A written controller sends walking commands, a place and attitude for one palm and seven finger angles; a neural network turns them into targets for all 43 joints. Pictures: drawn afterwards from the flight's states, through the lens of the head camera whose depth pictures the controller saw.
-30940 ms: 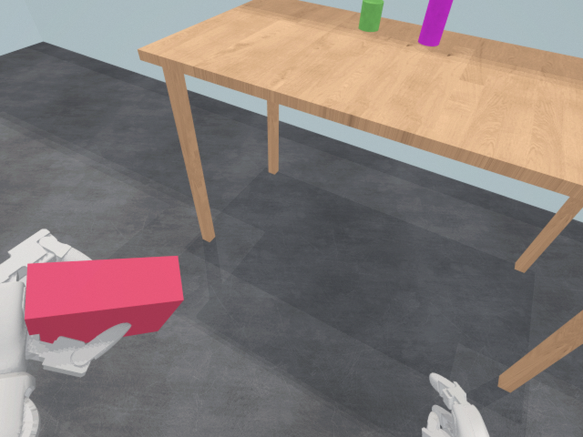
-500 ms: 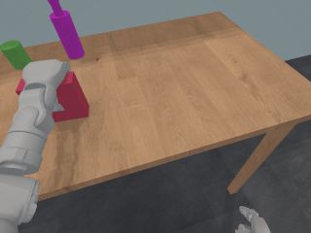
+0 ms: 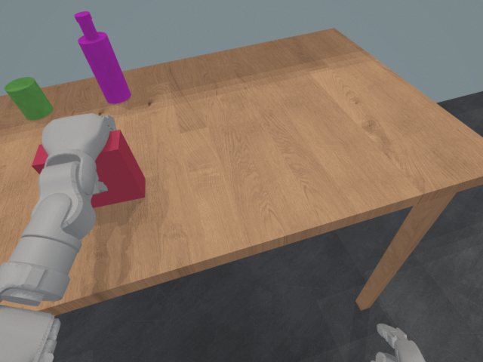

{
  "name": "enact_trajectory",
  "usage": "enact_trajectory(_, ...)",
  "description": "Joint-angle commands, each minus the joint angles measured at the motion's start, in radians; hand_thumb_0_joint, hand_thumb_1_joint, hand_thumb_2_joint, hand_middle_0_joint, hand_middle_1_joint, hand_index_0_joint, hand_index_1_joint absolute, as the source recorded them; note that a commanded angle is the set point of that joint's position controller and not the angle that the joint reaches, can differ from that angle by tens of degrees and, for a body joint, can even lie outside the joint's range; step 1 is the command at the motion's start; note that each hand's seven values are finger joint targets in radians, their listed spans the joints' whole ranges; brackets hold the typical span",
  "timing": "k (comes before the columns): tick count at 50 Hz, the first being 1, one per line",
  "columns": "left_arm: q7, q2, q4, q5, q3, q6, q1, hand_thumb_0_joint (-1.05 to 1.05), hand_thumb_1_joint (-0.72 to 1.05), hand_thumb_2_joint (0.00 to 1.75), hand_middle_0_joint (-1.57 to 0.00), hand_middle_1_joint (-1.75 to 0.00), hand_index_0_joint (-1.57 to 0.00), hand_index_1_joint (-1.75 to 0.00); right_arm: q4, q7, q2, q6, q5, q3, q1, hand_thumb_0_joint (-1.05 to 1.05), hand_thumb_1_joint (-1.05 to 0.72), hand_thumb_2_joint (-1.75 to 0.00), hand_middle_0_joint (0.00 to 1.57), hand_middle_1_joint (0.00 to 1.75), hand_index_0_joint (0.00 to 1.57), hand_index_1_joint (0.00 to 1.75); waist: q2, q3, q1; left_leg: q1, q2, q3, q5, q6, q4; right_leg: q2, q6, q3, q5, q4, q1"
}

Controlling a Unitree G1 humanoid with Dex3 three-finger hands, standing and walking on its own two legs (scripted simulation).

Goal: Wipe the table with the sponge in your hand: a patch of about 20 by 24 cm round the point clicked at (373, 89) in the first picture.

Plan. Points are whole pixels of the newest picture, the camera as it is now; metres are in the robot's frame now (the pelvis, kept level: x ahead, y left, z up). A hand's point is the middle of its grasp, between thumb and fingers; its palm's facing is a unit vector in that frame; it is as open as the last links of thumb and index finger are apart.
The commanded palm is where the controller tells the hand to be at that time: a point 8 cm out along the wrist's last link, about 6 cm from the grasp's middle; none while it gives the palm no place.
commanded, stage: wipe back along the middle lane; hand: left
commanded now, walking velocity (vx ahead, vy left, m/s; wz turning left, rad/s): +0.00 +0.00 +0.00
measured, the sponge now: (101, 180) +0.37 +0.30 +0.11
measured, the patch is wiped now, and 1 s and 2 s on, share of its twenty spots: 0.70 0.80 0.80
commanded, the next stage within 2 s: slide across to the third lane in 1.20 s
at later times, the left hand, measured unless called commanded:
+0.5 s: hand (91, 173) +0.35 +0.28 +0.15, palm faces +0.07 +0.01 -1.00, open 9.4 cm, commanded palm +0.30 +0.27 +0.18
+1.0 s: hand (88, 193) +0.30 +0.26 +0.16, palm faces +0.17 -0.06 -0.98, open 9.4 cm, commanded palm +0.24 +0.25 +0.18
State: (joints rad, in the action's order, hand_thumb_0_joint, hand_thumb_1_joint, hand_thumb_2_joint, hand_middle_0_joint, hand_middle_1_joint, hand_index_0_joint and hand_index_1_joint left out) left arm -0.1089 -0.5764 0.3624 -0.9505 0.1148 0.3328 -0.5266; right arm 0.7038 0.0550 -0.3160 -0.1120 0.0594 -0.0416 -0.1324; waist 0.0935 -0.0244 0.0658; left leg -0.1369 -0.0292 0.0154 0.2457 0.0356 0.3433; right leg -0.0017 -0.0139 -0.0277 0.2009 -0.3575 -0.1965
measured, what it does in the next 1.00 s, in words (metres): stands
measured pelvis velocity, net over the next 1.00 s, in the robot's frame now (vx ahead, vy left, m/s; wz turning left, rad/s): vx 0.00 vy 0.01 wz -0.02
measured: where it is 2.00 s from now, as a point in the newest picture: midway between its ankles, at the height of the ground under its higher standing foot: outside the picture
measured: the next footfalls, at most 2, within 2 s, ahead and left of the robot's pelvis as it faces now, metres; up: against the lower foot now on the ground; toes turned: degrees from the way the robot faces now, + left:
none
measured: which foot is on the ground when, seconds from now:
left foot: down 0.00-1.00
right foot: down 0.00-1.00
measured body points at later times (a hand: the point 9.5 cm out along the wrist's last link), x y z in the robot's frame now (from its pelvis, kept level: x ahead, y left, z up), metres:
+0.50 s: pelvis +0.00 +0.00 +0.00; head +0.01 -0.05 +0.44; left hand +0.34 +0.27 +0.21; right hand +0.21 -0.23 -0.11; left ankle -0.04 +0.10 -0.75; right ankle -0.01 -0.11 -0.75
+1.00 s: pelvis +0.00 +0.01 +0.00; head +0.00 -0.04 +0.44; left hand +0.29 +0.26 +0.21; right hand +0.25 -0.19 -0.10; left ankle -0.04 +0.10 -0.75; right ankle -0.01 -0.11 -0.75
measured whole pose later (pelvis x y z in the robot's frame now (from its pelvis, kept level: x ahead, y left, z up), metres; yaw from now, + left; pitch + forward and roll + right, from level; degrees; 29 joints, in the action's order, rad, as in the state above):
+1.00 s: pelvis +0.00 +0.01 +0.00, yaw -1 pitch +0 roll +0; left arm -0.08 -0.51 -0.20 -0.92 0.13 0.59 -0.15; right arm 0.63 0.01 -0.29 -0.12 0.06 -0.09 -0.01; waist 0.12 -0.03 0.11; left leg -0.11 -0.03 0.04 0.30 0.04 0.41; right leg 0.00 -0.01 0.00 0.25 -0.44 -0.19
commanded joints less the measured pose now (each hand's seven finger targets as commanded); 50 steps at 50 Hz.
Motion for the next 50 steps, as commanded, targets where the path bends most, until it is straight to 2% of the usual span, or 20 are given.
enact_trajectory(1, -0.007, -0.182, -0.102, 0.025, -0.085, 0.041, -0.221, 0.00, 0.10, 1.30, -1.20, -1.60, -1.20, -1.60, -0.146, 0.014, -0.114, 0.041, 0.002, 0.039, 0.155, 0.00, -0.90, -0.90, 0.20, 0.30, 0.20, 0.30, -0.135, -0.235, 0.013, -0.012, -0.003, -0.001, -0.374, -0.004, -0.009, -0.014, -0.050, 0.013, -0.304, -0.013, 0.203)
enact_trajectory(3, -0.010, -0.219, -0.167, 0.026, -0.117, 0.045, -0.219, 0.00, 0.10, 1.30, -1.20, -1.60, -1.20, -1.60, -0.161, 0.012, -0.115, 0.044, 0.002, 0.037, 0.179, 0.00, -0.90, -0.90, 0.20, 0.30, 0.20, 0.30, -0.099, -0.266, 0.022, 0.001, -0.003, -0.004, -0.376, -0.003, -0.004, -0.016, -0.055, 0.030, -0.315, -0.020, 0.217)
enact_trajectory(6, -0.022, -0.139, -0.155, 0.036, -0.057, 0.060, -0.151, 0.00, 0.10, 1.30, -1.20, -1.60, -1.20, -1.60, -0.163, 0.012, -0.107, 0.041, 0.004, 0.033, 0.177, 0.00, -0.90, -0.90, 0.20, 0.30, 0.20, 0.30, -0.122, -0.218, 0.016, -0.011, -0.003, 0.001, -0.373, -0.003, -0.002, -0.014, -0.048, 0.017, -0.314, -0.022, 0.199)
enact_trajectory(8, -0.021, -0.190, -0.181, 0.034, -0.102, 0.066, -0.133, 0.00, 0.10, 1.30, -1.20, -1.60, -1.20, -1.60, -0.174, 0.011, -0.111, 0.042, 0.001, 0.029, 0.197, 0.00, -0.90, -0.90, 0.20, 0.30, 0.20, 0.30, -0.115, -0.233, 0.026, -0.010, -0.003, -0.001, -0.353, -0.001, 0.003, -0.017, -0.051, 0.033, -0.307, -0.027, 0.204)
enact_trajectory(11, -0.029, -0.115, -0.157, 0.042, -0.040, 0.082, -0.102, 0.00, 0.10, 1.30, -1.20, -1.60, -1.20, -1.60, -0.169, 0.013, -0.106, 0.039, 0.005, 0.027, 0.190, 0.00, -0.90, -0.90, 0.20, 0.30, 0.20, 0.30, -0.142, -0.178, 0.012, -0.028, -0.001, 0.004, -0.330, -0.003, 0.000, -0.015, -0.045, 0.018, -0.285, -0.025, 0.177)
enact_trajectory(13, -0.025, -0.183, -0.203, 0.037, -0.100, 0.089, -0.089, 0.00, 0.10, 1.30, -1.20, -1.60, -1.20, -1.60, -0.182, 0.011, -0.109, 0.041, 0.001, 0.026, 0.207, 0.00, -0.90, -0.90, 0.20, 0.30, 0.20, 0.30, -0.108, -0.219, 0.028, -0.012, -0.002, 0.002, -0.323, -0.003, 0.008, -0.018, -0.050, 0.036, -0.280, -0.030, 0.189)
enact_trajectory(15, -0.030, -0.102, -0.167, 0.044, -0.037, 0.103, -0.046, 0.00, 0.10, 1.30, -1.20, -1.60, -1.20, -1.60, -0.180, 0.011, -0.098, 0.042, 0.007, 0.021, 0.198, 0.00, -0.90, -0.90, 0.20, 0.30, 0.20, 0.30, -0.132, -0.179, 0.015, -0.032, -0.001, 0.005, -0.337, -0.004, 0.011, -0.015, -0.046, 0.018, -0.290, -0.038, 0.182)
enact_trajectory(18, -0.032, -0.160, -0.234, 0.043, -0.085, 0.112, -0.044, 0.00, 0.10, 1.30, -1.20, -1.60, -1.20, -1.60, -0.190, 0.010, -0.107, 0.043, 0.002, 0.021, 0.218, 0.00, -0.90, -0.90, 0.20, 0.30, 0.20, 0.30, -0.123, -0.215, 0.028, -0.018, -0.002, 0.002, -0.324, -0.003, 0.018, -0.019, -0.047, 0.038, -0.293, -0.041, 0.188)
enact_trajectory(20, -0.035, -0.087, -0.228, 0.055, -0.033, 0.125, 0.005, 0.00, 0.10, 1.30, -1.20, -1.60, -1.20, -1.60, -0.194, 0.006, -0.094, 0.045, 0.006, 0.017, 0.212, 0.00, -0.90, -0.90, 0.20, 0.30, 0.20, 0.30, -0.134, -0.194, 0.022, -0.028, -0.001, 0.002, -0.367, -0.003, 0.024, -0.016, -0.045, 0.021, -0.324, -0.053, 0.195)
enact_trajectory(23, -0.035, -0.119, -0.312, 0.054, -0.066, 0.141, 0.024, 0.00, 0.10, 1.30, -1.20, -1.60, -1.20, -1.60, -0.208, 0.000, -0.100, 0.046, 0.004, 0.017, 0.238, 0.00, -0.90, -0.90, 0.20, 0.30, 0.20, 0.30, -0.113, -0.214, 0.035, -0.013, 0.001, -0.003, -0.359, -0.004, 0.025, -0.022, -0.047, 0.035, -0.316, -0.054, 0.191)
enact_trajectory(30, -0.036, -0.048, -0.377, 0.070, -0.022, 0.190, 0.114, 0.00, 0.10, 1.30, -1.20, -1.60, -1.20, -1.60, -0.212, -0.011, -0.084, 0.050, 0.007, 0.010, 0.245, 0.00, -0.90, -0.90, 0.20, 0.30, 0.20, 0.30, -0.128, -0.186, 0.033, -0.016, 0.006, -0.007, -0.407, -0.004, 0.030, -0.020, -0.045, 0.020, -0.332, -0.069, 0.192)
enact_trajectory(33, -0.031, -0.086, -0.477, 0.068, -0.068, 0.200, 0.165, 0.00, 0.10, 1.30, -1.20, -1.60, -1.20, -1.60, -0.229, -0.019, -0.087, 0.050, 0.005, 0.009, 0.278, 0.00, -0.90, -0.90, 0.20, 0.30, 0.20, 0.30, -0.117, -0.220, 0.053, -0.004, 0.007, -0.011, -0.411, -0.007, 0.036, -0.026, -0.047, 0.041, -0.345, -0.078, 0.203)
enact_trajectory(35, -0.031, -0.022, -0.452, 0.077, -0.016, 0.218, 0.183, 0.00, 0.10, 1.30, -1.20, -1.60, -1.20, -1.60, -0.218, -0.022, -0.075, 0.049, 0.009, 0.004, 0.264, 0.00, -0.90, -0.90, 0.20, 0.30, 0.20, 0.30, -0.142, -0.172, 0.036, -0.016, 0.012, -0.011, -0.435, -0.007, 0.034, -0.022, -0.043, 0.020, -0.348, -0.078, 0.189)
enact_trajectory(38, -0.023, -0.065, -0.558, 0.067, -0.056, 0.232, 0.196, 0.00, 0.10, 1.30, -1.20, -1.60, -1.20, -1.60, -0.235, -0.030, -0.078, 0.049, 0.006, 0.006, 0.298, 0.00, -0.90, -0.90, 0.20, 0.30, 0.20, 0.30, -0.114, -0.229, 0.056, 0.003, 0.011, -0.017, -0.438, -0.010, 0.040, -0.031, -0.049, 0.047, -0.352, -0.085, 0.203)
enact_trajectory(40, -0.024, -0.001, -0.524, 0.083, -0.013, 0.246, 0.259, 0.00, 0.10, 1.30, -1.20, -1.60, -1.20, -1.60, -0.227, -0.035, -0.066, 0.049, 0.010, -0.003, 0.282, 0.00, -0.90, -0.90, 0.20, 0.30, 0.20, 0.30, -0.143, -0.178, 0.046, -0.013, 0.015, -0.015, -0.457, -0.012, 0.037, -0.025, -0.043, 0.024, -0.354, -0.087, 0.197)
enact_trajectory(43, -0.016, -0.070, -0.609, 0.068, -0.067, 0.265, 0.238, 0.00, 0.10, 1.30, -1.20, -1.60, -1.20, -1.60, -0.239, -0.037, -0.072, 0.043, 0.004, -0.002, 0.322, 0.00, -0.90, -0.90, 0.20, 0.30, 0.20, 0.30, -0.115, -0.209, 0.064, -0.008, 0.012, -0.019, -0.416, -0.012, 0.036, -0.033, -0.050, 0.052, -0.335, -0.086, 0.199)
enact_trajectory(45, -0.017, -0.004, -0.562, 0.078, -0.017, 0.275, 0.289, 0.00, 0.10, 1.30, -1.20, -1.60, -1.20, -1.60, -0.230, -0.039, -0.058, 0.041, 0.009, -0.012, 0.303, 0.00, -0.90, -0.90, 0.20, 0.30, 0.20, 0.30, -0.145, -0.157, 0.051, -0.026, 0.015, -0.016, -0.433, -0.016, 0.033, -0.028, -0.045, 0.026, -0.331, -0.090, 0.192)
enact_trajectory(48, -0.011, -0.044, -0.687, 0.067, -0.061, 0.277, 0.316, 0.00, 0.10, 1.30, -1.20, -1.60, -1.20, -1.60, -0.251, -0.045, -0.063, 0.037, 0.005, -0.009, 0.340, 0.00, -0.90, -0.90, 0.20, 0.30, 0.20, 0.30, -0.097, -0.210, 0.072, -0.003, 0.016, -0.023, -0.435, -0.015, 0.038, -0.038, -0.052, 0.058, -0.329, -0.094, 0.200)
enact_trajectory(49, -0.012, 0.014, -0.700, 0.067, -0.006, 0.283, 0.300, 0.00, 0.10, 1.30, -1.20, -1.60, -1.20, -1.60, -0.261, -0.047, -0.053, 0.040, 0.004, -0.014, 0.321, 0.00, -0.90, -0.90, 0.20, 0.30, 0.20, 0.30, -0.130, -0.214, 0.068, -0.014, 0.012, -0.011, -0.453, -0.009, 0.048, -0.023, -0.046, 0.030, -0.344, -0.104, 0.212)
enact_trajectory(50, -0.008, 0.020, -0.656, 0.084, -0.013, 0.283, 0.355, 0.00, 0.10, 1.30, -1.20, -1.60, -1.20, -1.60, -0.241, -0.047, -0.051, 0.034, 0.008, -0.013, 0.313, 0.00, -0.90, -0.90, 0.20, 0.30, 0.20, 0.30, -0.126, -0.159, 0.054, -0.015, 0.021, -0.017, -0.440, -0.016, 0.035, -0.032, -0.046, 0.031, -0.319, -0.093, 0.187)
